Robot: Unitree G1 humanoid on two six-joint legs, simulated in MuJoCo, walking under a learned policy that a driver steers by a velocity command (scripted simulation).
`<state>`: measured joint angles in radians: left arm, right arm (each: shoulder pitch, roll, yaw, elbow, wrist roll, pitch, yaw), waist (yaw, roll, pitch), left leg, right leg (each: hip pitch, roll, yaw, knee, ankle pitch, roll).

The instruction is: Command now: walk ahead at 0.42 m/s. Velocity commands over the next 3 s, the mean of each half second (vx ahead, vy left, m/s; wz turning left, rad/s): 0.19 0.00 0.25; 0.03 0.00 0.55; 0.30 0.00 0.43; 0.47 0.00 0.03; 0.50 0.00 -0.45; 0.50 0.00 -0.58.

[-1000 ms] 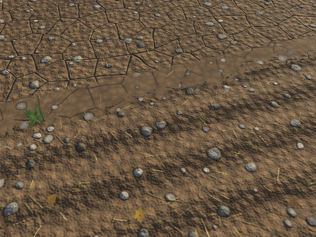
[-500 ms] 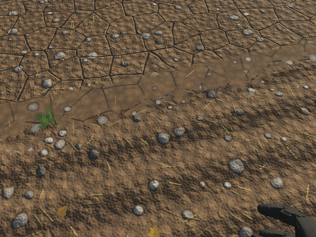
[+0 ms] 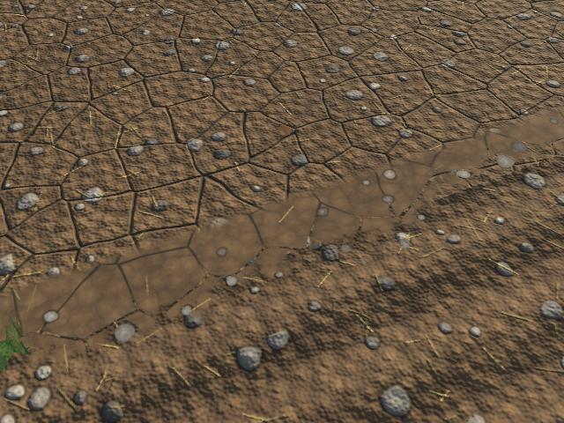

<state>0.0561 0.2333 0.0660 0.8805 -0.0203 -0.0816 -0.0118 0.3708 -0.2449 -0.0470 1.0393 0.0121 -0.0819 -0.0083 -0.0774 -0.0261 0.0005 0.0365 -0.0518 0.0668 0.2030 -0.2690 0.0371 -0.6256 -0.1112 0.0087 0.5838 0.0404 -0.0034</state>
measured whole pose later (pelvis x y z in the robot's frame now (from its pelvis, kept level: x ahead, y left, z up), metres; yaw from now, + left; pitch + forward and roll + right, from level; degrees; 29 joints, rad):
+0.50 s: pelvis +0.15 -0.04 +0.00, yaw +10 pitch +1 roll -2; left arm 0.11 0.25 0.06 0.91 0.01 -0.03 0.05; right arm 0.15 -0.26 -0.09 0.87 0.01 0.04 -0.02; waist 0.00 0.02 0.05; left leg -0.51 0.09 0.02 0.82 -0.30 -0.03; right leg -0.22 -0.03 -0.23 0.36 -0.16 -0.04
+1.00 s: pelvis +0.18 +0.00 +0.00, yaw +27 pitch +3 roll -2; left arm 0.05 0.30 0.09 0.86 -0.01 0.00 0.04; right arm 0.15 -0.30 -0.09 0.75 0.01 0.02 -0.04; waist -0.01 -0.01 0.04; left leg -0.31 -0.08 -0.14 0.45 -0.18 0.06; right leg -0.46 0.02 0.09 0.78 -0.34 0.08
